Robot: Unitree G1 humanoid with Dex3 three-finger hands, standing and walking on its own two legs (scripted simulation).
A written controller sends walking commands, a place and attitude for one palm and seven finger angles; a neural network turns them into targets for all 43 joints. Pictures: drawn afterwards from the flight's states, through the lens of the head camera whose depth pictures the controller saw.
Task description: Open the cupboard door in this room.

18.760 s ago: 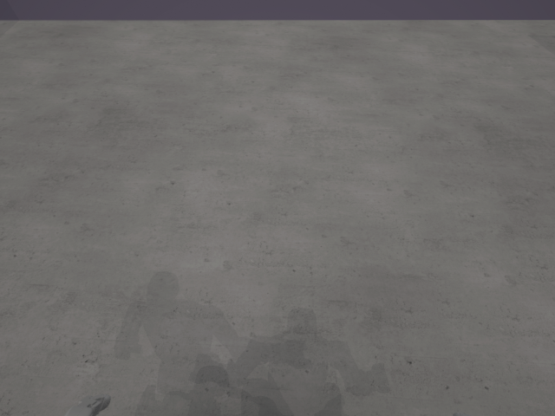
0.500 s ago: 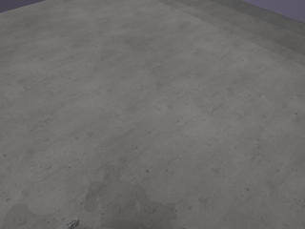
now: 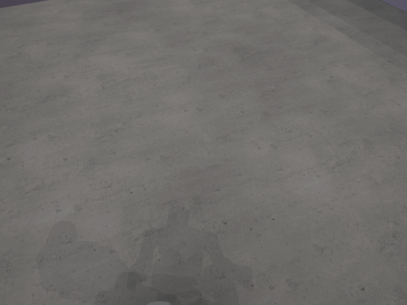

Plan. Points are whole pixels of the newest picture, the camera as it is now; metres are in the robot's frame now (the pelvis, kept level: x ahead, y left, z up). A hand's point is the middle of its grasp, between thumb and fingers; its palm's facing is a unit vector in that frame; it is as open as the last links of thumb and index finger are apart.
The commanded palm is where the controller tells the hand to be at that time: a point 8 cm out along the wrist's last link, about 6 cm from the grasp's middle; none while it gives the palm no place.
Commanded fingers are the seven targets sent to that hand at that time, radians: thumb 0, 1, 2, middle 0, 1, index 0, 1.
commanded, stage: turn or walk to find it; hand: left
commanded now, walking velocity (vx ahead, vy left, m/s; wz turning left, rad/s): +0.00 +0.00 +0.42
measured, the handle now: out of the picture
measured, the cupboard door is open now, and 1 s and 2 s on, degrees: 0 0 0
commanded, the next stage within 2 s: stand and wait in 1.64 s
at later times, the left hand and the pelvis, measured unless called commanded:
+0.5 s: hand out of the picture +0.06 +0.20 -0.15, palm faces +0.20 -0.94 -0.27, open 7.4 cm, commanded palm none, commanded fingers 0.00 0.90 0.90 -0.20 -0.30 -0.20 -0.30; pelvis -0.02 -0.02 +0.00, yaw +11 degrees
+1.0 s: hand out of the picture -0.13 +0.19 -0.18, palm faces +0.47 -0.85 -0.25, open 7.4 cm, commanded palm none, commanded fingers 0.00 0.90 0.90 -0.20 -0.30 -0.20 -0.30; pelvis -0.05 -0.01 -0.01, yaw +25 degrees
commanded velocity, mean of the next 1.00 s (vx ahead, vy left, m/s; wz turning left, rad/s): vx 0.00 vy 0.00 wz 0.42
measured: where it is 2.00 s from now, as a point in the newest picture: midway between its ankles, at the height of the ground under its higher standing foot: outside the picture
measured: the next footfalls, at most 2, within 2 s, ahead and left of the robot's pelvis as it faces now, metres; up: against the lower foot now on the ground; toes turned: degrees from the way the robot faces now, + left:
left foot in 0.02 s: +0.03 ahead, +0.13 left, +0.00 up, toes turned +5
right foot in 0.48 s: +0.05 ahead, -0.12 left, +0.00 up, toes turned +7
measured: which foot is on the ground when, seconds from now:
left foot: up 0.00-0.00, down 0.02-0.50, up 0.52-0.94, down 0.96-1.00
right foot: down 0.00-0.02, up 0.04-0.46, down 0.48-0.96, up 0.98-1.00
